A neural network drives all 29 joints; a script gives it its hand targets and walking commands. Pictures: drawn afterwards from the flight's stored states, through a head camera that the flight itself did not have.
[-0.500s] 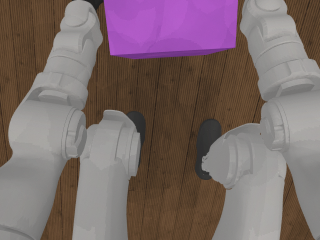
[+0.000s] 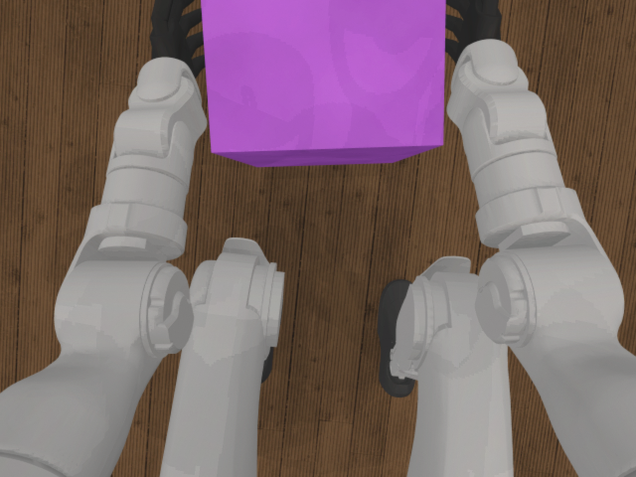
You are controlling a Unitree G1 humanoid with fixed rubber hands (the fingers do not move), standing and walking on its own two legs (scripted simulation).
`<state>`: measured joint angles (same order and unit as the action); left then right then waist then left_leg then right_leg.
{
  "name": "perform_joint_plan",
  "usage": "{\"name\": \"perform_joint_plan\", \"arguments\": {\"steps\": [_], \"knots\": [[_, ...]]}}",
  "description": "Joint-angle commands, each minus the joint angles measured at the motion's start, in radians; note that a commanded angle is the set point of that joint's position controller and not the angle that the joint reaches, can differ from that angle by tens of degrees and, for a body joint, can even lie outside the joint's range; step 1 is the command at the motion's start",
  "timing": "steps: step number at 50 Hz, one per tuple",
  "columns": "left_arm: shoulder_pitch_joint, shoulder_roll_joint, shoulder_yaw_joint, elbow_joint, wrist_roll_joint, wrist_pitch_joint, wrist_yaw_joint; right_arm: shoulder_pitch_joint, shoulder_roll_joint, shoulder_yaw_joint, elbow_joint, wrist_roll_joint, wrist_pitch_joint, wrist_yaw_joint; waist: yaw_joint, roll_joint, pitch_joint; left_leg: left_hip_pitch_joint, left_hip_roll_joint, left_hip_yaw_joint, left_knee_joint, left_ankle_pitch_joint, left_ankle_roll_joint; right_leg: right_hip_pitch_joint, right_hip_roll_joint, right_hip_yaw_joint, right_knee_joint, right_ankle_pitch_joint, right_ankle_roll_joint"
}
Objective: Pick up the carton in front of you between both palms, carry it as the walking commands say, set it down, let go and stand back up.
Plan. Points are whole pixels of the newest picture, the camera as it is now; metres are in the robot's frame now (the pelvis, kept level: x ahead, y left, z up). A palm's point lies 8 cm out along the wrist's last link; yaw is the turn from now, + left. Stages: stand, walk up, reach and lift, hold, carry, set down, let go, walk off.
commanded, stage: reach and lift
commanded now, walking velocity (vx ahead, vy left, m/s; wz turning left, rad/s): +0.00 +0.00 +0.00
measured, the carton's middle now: (323, 73) +0.53 +0.04 -0.17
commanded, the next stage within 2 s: none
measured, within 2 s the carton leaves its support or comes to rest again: neither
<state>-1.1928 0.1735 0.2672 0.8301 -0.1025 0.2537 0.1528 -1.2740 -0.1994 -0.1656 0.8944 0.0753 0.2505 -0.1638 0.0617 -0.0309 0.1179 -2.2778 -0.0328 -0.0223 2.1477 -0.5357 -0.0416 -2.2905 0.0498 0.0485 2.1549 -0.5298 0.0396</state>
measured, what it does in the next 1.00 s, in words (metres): rises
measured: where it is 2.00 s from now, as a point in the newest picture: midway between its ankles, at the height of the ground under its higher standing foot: (326, 351)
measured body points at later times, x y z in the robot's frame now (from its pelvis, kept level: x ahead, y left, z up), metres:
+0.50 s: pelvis +0.01 -0.01 +0.13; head +0.25 +0.01 +0.51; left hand +0.48 +0.20 +0.07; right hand +0.51 -0.11 +0.07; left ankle +0.12 +0.13 -0.34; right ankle +0.12 -0.12 -0.34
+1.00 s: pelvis +0.05 +0.00 +0.27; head +0.19 +0.01 +0.69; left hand +0.45 +0.17 +0.23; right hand +0.47 -0.13 +0.23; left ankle +0.12 +0.13 -0.34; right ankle +0.12 -0.12 -0.34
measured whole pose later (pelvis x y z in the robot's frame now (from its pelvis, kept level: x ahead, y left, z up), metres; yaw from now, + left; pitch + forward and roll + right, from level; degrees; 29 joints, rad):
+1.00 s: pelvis +0.05 +0.00 +0.27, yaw +1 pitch +29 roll +1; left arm -0.65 -0.10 0.41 0.59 0.22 0.39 0.03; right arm -0.64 0.10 -0.41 0.62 -0.20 0.33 -0.05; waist 0.03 -0.05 -0.21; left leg -1.32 -0.04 -0.04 1.25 -0.44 -0.02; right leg -1.32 0.07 0.08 1.27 -0.45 0.02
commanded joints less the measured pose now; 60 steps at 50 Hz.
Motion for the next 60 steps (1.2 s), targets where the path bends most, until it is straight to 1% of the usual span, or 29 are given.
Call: {"name": "perform_joint_plan", "arguments": {"steps": [1, 2, 3, 9, 11, 13, 14, 15, 17, 20, 24, 25, 26, 27, 29, 31, 32, 33, 40, 41, 42, 45, 46, 49, 50, 54, 55, 57, 60], "knots": [[-0.744, -1.056, -0.377, -0.245, -0.008, 0.028, -0.329, -0.405, 1.182, 0.268, -0.094, -0.045, 0.039, 0.288, 0.018, -0.078, -1.341, 0.614, -0.124, 0.131, -0.265, 0.212, 0.021, 0.712, 0.124, -0.087, -0.277, 0.169, -0.043], [-0.710, -1.070, -0.395, -0.293, -0.026, 0.037, -0.335, -0.535, 1.146, 0.275, -0.199, -0.008, 0.030, 0.295, 0.085, 0.011, -1.362, 0.678, -0.109, 0.120, -0.299, 0.220, 0.037, 0.614, 0.125, -0.113, -0.243, 0.157, -0.044], [-0.680, -1.074, -0.313, -0.184, 0.036, 0.057, -0.333, -0.495, 1.140, 0.236, -0.074, -0.087, 0.057, 0.300, 0.009, -0.013, -1.249, 0.612, -0.106, 0.120, -0.314, 0.153, 0.033, 0.577, 0.135, -0.112, -0.291, 0.097, -0.046], [-0.595, -1.076, -0.190, -0.110, 0.196, 0.088, -0.325, -0.466, 1.166, 0.076, -0.004, -0.163, 0.084, 0.348, 0.084, -0.012, -1.134, 0.714, -0.118, 0.104, -0.456, 0.092, 0.037, 0.491, 0.138, -0.113, -0.432, -0.011, -0.041], [-0.655, -1.136, -0.220, -0.119, 0.162, 0.083, -0.332, -0.455, 1.162, 0.091, 0.005, -0.177, 0.084, 0.353, 0.004, -0.022, -1.155, 0.699, -0.119, 0.111, -0.467, 0.119, 0.028, 0.615, 0.140, -0.121, -0.457, 0.056, -0.038], [-0.575, -1.128, -0.184, -0.064, 0.219, 0.100, -0.337, -0.448, 1.162, 0.050, 0.005, -0.207, 0.090, 0.364, 0.057, -0.008, -1.120, 0.706, -0.126, 0.122, -0.514, 0.098, 0.035, 0.584, 0.139, -0.097, -0.512, 0.027, -0.032], [-0.501, -1.190, -0.174, -0.037, 0.203, 0.113, -0.344, -0.455, 1.162, 0.084, -0.031, -0.216, 0.094, 0.365, -0.008, -0.068, -1.143, 0.796, -0.133, 0.091, -0.556, 0.079, 0.030, 0.624, 0.147, -0.136, -0.534, -0.003, -0.014], [-0.570, -1.193, -0.238, -0.074, 0.179, 0.117, -0.353, -0.433, 1.176, 0.082, 0.010, -0.190, 0.086, 0.360, 0.021, 0.039, -1.205, 0.852, -0.126, 0.081, -0.560, 0.064, 0.025, 0.592, 0.140, -0.141, -0.502, 0.015, -0.028], [-0.521, -1.176, -0.199, -0.044, 0.206, 0.115, -0.373, -0.427, 1.166, 0.063, -0.024, -0.220, 0.091, 0.350, -0.013, -0.024, -1.149, 0.714, -0.120, 0.106, -0.538, 0.128, 0.027, 0.698, 0.130, -0.110, -0.560, 0.065, -0.024], [-0.558, -1.159, -0.293, -0.217, 0.140, 0.101, -0.384, -0.317, 1.282, 0.135, -0.041, -0.173, 0.103, 0.347, 0.055, -0.031, -1.299, 0.826, -0.139, 0.122, -0.597, 0.240, 0.033, 0.803, 0.141, -0.091, -0.595, 0.161, -0.026], [-0.498, -1.233, -0.365, -0.212, 0.104, 0.114, -0.398, -0.353, 1.291, 0.235, -0.137, -0.128, 0.097, 0.335, -0.007, -0.044, -1.356, 0.911, -0.124, 0.093, -0.611, 0.291, 0.022, 0.924, 0.133, -0.084, -0.632, 0.239, -0.012], [-0.455, -1.220, -0.366, -0.246, 0.126, 0.108, -0.391, -0.281, 1.369, 0.257, -0.171, -0.108, 0.099, 0.324, 0.055, -0.046, -1.451, 0.953, -0.137, 0.122, -0.634, 0.307, 0.026, 1.011, 0.152, -0.073, -0.653, 0.276, 0.000], [-0.389, -1.288, -0.370, -0.153, 0.121, 0.127, -0.390, -0.256, 1.281, 0.248, -0.163, -0.139, 0.099, 0.330, -0.036, 0.034, -1.321, 0.982, -0.126, 0.093, -0.668, 0.242, 0.016, 0.934, 0.140, -0.087, -0.671, 0.199, -0.015], [-0.385, -1.228, -0.395, -0.197, 0.119, 0.121, -0.393, -0.281, 1.308, 0.282, -0.179, -0.110, 0.097, 0.341, 0.045, -0.018, -1.310, 1.022, -0.129, 0.096, -0.680, 0.290, 0.021, 0.910, 0.147, -0.085, -0.678, 0.218, -0.013], [-0.423, -1.254, -0.415, -0.264, 0.071, 0.121, -0.384, -0.262, 1.295, 0.298, -0.223, -0.114, 0.112, 0.345, -0.053, -0.060, -1.329, 1.041, -0.128, 0.062, -0.727, 0.256, 0.016, 0.973, 0.145, -0.117, -0.685, 0.217, -0.006], [-0.352, -1.260, -0.420, -0.264, 0.109, 0.120, -0.371, -0.251, 1.380, 0.343, -0.264, -0.081, 0.108, 0.355, 0.047, -0.030, -1.342, 1.116, -0.134, 0.092, -0.730, 0.264, 0.019, 1.002, 0.150, -0.082, -0.724, 0.192, -0.004], [-0.342, -1.293, -0.468, -0.257, 0.086, 0.125, -0.372, -0.222, 1.346, 0.324, -0.250, -0.098, 0.109, 0.349, -0.027, 0.025, -1.292, 1.053, -0.132, 0.081, -0.746, 0.261, 0.007, 1.052, 0.143, -0.070, -0.740, 0.238, -0.010], [-0.312, -1.270, -0.449, -0.260, 0.102, 0.125, -0.365, -0.213, 1.332, 0.323, -0.223, -0.079, 0.115, 0.359, 0.073, 0.016, -1.302, 1.146, -0.135, 0.083, -0.794, 0.281, 0.026, 1.049, 0.150, -0.082, -0.747, 0.216, -0.008], [-0.147, -1.245, -0.398, -0.187, 0.170, 0.121, -0.361, -0.020, 1.275, 0.206, -0.084, -0.205, 0.109, 0.358, -0.037, 0.022, -0.926, 1.197, -0.117, 0.018, -0.926, 0.180, 0.022, 1.005, 0.125, -0.061, -0.901, 0.114, -0.026], [-0.159, -1.283, -0.399, -0.219, 0.186, 0.109, -0.357, -0.016, 1.352, 0.268, -0.148, -0.162, 0.092, 0.365, 0.024, 0.070, -1.024, 1.277, -0.131, 0.061, -0.937, 0.195, 0.022, 1.049, 0.134, -0.035, -0.937, 0.137, -0.027], [-0.211, -1.312, -0.426, -0.243, 0.131, 0.098, -0.356, -0.033, 1.315, 0.251, -0.128, -0.166, 0.094, 0.361, -0.040, 0.036, -1.022, 1.260, -0.122, 0.040, -0.937, 0.209, 0.020, 1.116, 0.127, -0.040, -0.946, 0.168, -0.038], [-0.115, -1.261, -0.416, -0.208, 0.157, 0.099, -0.366, 0.075, 1.320, 0.283, -0.161, -0.160, 0.089, 0.363, -0.043, -0.024, -1.030, 1.336, -0.114, 0.028, -0.976, 0.241, 0.029, 1.237, 0.118, -0.023, -1.016, 0.195, -0.028], [-0.095, -1.276, -0.383, -0.182, 0.166, 0.096, -0.362, -0.026, 1.327, 0.299, -0.173, -0.133, 0.087, 0.365, 0.030, 0.035, -0.991, 1.324, -0.122, 0.036, -1.004, 0.243, 0.034, 1.233, 0.112, -0.013, -1.010, 0.202, -0.028], [-0.084, -1.322, -0.407, -0.254, 0.154, 0.093, -0.371, 0.088, 1.383, 0.317, -0.228, -0.156, 0.095, 0.352, -0.040, -0.029, -1.016, 1.361, -0.126, 0.023, -1.045, 0.224, 0.049, 1.411, 0.103, 0.013, -1.112, 0.187, -0.018], [-0.052, -1.276, -0.446, -0.261, 0.166, 0.089, -0.371, 0.123, 1.434, 0.347, -0.218, -0.115, 0.090, 0.355, 0.045, -0.010, -1.025, 1.469, -0.114, 0.022, -1.082, 0.300, 0.049, 1.400, 0.109, 0.014, -1.094, 0.278, -0.018], [0.093, -1.311, -0.471, -0.247, 0.156, 0.094, -0.370, 0.252, 1.369, 0.370, -0.223, -0.151, 0.096, 0.352, -0.043, -0.032, -0.925, 1.538, -0.107, -0.012, -1.170, 0.395, 0.046, 1.509, 0.100, 0.018, -1.198, 0.375, -0.026], [0.174, -1.279, -0.437, -0.240, 0.188, 0.096, -0.375, 0.255, 1.375, 0.398, -0.251, -0.158, 0.097, 0.348, 0.025, -0.030, -0.904, 1.579, -0.109, -0.009, -1.205, 0.438, 0.053, 1.487, 0.105, 0.010, -1.222, 0.378, -0.011], [0.187, -1.291, -0.460, -0.247, 0.169, 0.102, -0.379, 0.295, 1.326, 0.346, -0.286, -0.185, 0.093, 0.359, -0.050, 0.008, -0.840, 1.643, -0.103, -0.025, -1.259, 0.384, 0.040, 1.545, 0.089, 0.027, -1.282, 0.352, -0.028], [0.260, -1.285, -0.447, -0.241, 0.204, 0.095, -0.367, 0.334, 1.357, 0.403, -0.317, -0.167, 0.085, 0.351, -0.020, 0.017, -0.762, 1.688, -0.090, -0.040, -1.313, 0.405, 0.048, 1.630, 0.075, 0.063, -1.348, 0.376, -0.044]]}}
